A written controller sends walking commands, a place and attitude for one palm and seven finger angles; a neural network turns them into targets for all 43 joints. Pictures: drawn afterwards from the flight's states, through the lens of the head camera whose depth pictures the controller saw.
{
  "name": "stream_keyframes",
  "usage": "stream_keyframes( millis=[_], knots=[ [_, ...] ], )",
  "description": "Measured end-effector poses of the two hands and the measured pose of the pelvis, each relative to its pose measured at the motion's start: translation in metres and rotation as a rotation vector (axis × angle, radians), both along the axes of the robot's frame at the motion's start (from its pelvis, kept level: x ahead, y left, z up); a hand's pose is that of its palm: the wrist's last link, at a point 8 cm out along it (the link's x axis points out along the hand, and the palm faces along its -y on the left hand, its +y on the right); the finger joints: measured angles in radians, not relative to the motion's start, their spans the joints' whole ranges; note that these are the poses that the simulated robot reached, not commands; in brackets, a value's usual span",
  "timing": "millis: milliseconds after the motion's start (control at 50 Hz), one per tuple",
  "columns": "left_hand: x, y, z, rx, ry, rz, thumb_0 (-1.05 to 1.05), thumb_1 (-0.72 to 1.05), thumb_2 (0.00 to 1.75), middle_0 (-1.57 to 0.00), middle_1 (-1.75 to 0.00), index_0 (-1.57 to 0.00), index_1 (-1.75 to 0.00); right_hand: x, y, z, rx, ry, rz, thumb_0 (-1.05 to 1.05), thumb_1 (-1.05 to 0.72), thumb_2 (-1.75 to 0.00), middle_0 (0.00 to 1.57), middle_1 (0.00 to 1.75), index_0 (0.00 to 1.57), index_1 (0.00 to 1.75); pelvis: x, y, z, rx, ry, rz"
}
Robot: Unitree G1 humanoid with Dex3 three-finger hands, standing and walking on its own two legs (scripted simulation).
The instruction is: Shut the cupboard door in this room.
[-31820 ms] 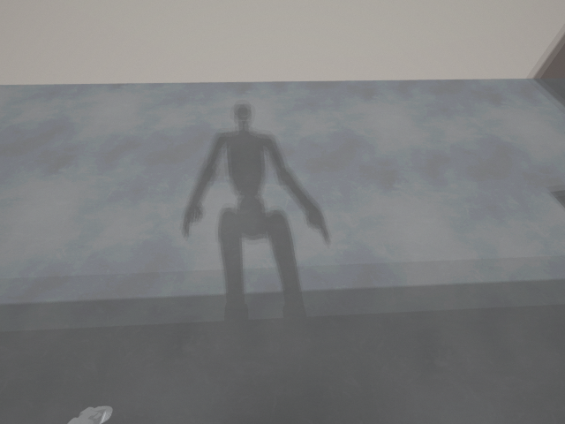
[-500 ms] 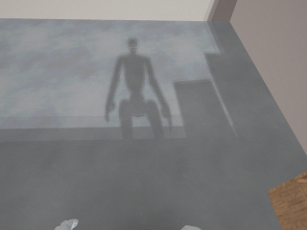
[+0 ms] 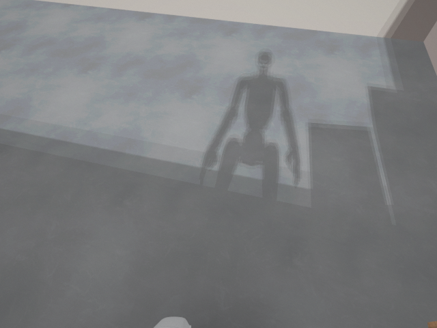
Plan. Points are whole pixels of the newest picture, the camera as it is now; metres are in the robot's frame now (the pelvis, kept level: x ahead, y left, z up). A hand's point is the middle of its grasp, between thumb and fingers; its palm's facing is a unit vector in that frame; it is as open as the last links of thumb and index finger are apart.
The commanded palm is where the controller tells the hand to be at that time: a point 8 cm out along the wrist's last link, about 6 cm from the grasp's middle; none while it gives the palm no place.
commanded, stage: turn or walk to find it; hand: left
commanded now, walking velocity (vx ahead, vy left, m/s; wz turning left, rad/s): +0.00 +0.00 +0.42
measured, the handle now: out of the picture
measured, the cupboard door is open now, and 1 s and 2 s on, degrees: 97 97 97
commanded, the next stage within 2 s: none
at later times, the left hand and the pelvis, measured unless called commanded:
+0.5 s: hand out of the picture +0.06 +0.23 -0.16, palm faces +0.20 -0.95 -0.25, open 7.4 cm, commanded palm none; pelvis +0.00 +0.01 +0.00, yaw +11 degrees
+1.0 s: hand out of the picture -0.07 +0.18 -0.16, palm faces +0.45 -0.85 -0.26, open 7.3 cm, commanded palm none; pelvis -0.01 -0.02 +0.00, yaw +26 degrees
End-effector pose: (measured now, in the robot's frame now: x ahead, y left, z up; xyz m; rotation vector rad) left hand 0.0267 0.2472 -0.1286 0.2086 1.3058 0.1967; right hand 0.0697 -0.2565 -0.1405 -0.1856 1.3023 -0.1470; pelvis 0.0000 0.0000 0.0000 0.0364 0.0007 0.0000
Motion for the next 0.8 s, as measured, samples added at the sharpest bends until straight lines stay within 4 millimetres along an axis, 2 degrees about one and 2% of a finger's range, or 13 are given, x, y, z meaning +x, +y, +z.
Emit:
stream_keyframes(
  millis=[100, 160, 240, 340, 440, 560, 620, 680, 800],
  knots=[
    [-0.037, 0.036, -0.024, -0.013, 0.063, 0.093, 0.0, 0.91, 0.9, -0.2, -0.3, -0.2, -0.3, 0.051, 0.03, 0.008, -0.039, -0.12, 0.108, 0.01, -0.91, -0.9, 0.2, 0.3, 0.2, 0.3, 0.0, 0.022, -0.013, -0.024, -0.001, 0.05],
    [-0.047, 0.049, -0.025, -0.01, 0.093, 0.127, 0.0, 0.91, 0.9, -0.2, -0.3, -0.2, -0.3, 0.065, 0.046, 0.019, -0.047, -0.167, 0.146, 0.01, -0.91, -0.9, 0.2, 0.3, 0.2, 0.3, -0.001, 0.03, -0.009, -0.03, -0.01, 0.064],
    [-0.04, 0.057, -0.017, -0.018, 0.052, 0.15, 0.01, 0.91, 0.9, -0.2, -0.3, -0.2, -0.3, 0.069, 0.061, 0.027, -0.045, -0.173, 0.177, 0.01, -0.9, -0.9, 0.2, 0.3, 0.2, 0.3, -0.002, 0.035, -0.001, -0.046, -0.013, 0.094],
    [-0.02, 0.056, -0.008, -0.017, -0.025, 0.154, 0.0, 0.91, 0.9, -0.2, -0.3, -0.2, -0.3, 0.061, 0.068, 0.025, -0.017, -0.147, 0.189, 0.01, -0.9, -0.9, 0.21, 0.3, 0.21, 0.3, -0.003, 0.034, 0.004, -0.046, -0.009, 0.129],
    [0.003, 0.043, -0.001, -0.006, -0.089, 0.148, 0.0, 0.91, 0.9, -0.2, -0.3, -0.2, -0.3, 0.041, 0.058, 0.013, 0.01, -0.087, 0.179, 0.01, -0.9, -0.9, 0.21, 0.3, 0.21, 0.3, -0.003, 0.023, 0.003, -0.038, -0.004, 0.169],
    [0.024, 0.014, 0.007, 0.033, -0.174, 0.144, 0.0, 0.91, 0.9, -0.2, -0.3, -0.2, -0.3, 0.02, 0.026, -0.014, 0.044, 0.003, 0.166, 0.01, -0.9, -0.9, 0.21, 0.3, 0.21, 0.3, 0.001, -0.005, -0.008, -0.011, 0.008, 0.222],
    [0.018, -0.003, 0.014, 0.046, -0.187, 0.161, 0.0, 0.91, 0.9, -0.2, -0.3, -0.2, -0.3, 0.017, 0.011, -0.02, 0.048, 0.042, 0.175, 0.01, -0.9, -0.9, 0.21, 0.3, 0.2, 0.3, 0.0, -0.016, -0.006, -0.006, -0.005, 0.261],
    [0.003, -0.016, 0.02, 0.047, -0.172, 0.202, 0.0, 0.91, 0.9, -0.2, -0.3, -0.2, -0.3, 0.02, 0.0, -0.018, 0.046, 0.068, 0.201, 0.01, -0.9, -0.9, 0.2, 0.3, 0.2, 0.3, 0.001, -0.023, -0.001, 0.008, -0.012, 0.293],
    [-0.033, -0.033, 0.018, 0.033, -0.118, 0.291, 0.0, 0.91, 0.9, -0.2, -0.3, -0.2, -0.3, 0.035, -0.007, -0.012, 0.034, 0.087, 0.267, 0.01, -0.91, -0.9, 0.2, 0.3, 0.2, 0.3, 0.002, -0.031, 0.004, 0.019, -0.01, 0.354]
  ],
)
